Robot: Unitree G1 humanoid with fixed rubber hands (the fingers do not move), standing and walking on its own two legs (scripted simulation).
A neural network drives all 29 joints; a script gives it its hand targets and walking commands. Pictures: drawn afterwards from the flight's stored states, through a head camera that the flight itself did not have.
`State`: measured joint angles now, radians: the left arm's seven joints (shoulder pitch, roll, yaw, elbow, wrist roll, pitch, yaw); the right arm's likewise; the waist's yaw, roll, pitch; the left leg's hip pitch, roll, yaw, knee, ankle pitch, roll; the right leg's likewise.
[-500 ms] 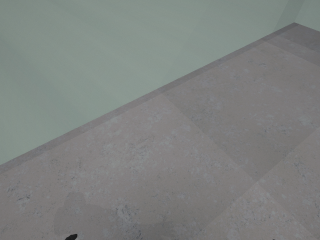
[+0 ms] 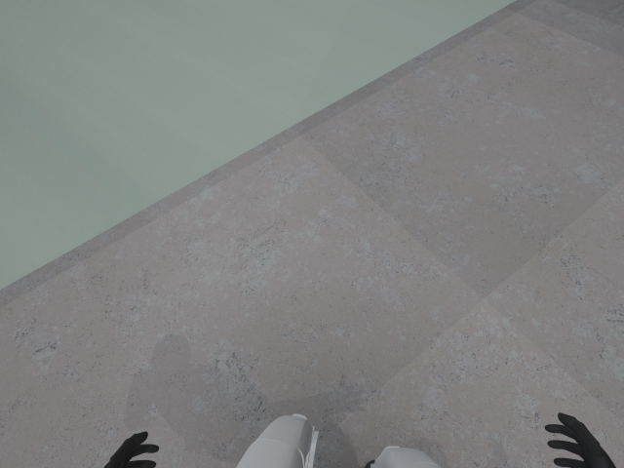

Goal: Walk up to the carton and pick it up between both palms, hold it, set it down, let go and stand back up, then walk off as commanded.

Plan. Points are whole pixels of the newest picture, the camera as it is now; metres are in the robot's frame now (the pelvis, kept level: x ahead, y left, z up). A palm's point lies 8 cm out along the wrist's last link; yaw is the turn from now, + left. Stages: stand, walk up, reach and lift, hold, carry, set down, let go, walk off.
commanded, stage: walk up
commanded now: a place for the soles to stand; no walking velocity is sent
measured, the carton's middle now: out of the picture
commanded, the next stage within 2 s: none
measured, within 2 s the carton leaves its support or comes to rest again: neither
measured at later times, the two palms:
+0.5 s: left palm out of the picture +0.04 +0.25 -0.12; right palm out of the picture -0.03 -0.37 -0.07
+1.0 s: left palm out of the picture -0.04 +0.15 -0.09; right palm out of the picture -0.24 -0.44 -0.11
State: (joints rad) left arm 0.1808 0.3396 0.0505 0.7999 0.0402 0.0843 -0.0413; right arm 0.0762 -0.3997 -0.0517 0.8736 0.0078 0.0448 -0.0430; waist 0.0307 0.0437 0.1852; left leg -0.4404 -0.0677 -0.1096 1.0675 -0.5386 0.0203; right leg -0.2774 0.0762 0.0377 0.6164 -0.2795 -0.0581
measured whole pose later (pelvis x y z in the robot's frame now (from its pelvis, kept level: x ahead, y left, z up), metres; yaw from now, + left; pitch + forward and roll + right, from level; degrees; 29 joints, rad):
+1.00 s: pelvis -0.24 -0.11 -0.01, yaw -15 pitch -1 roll -2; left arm 0.20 0.38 0.06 0.67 0.03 0.09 -0.05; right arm 0.19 -0.38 -0.05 0.86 0.01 0.02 -0.04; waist 0.00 0.03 0.13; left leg -0.27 -0.05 0.00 0.67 -0.40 0.02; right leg -0.41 0.13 0.12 0.55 -0.12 -0.01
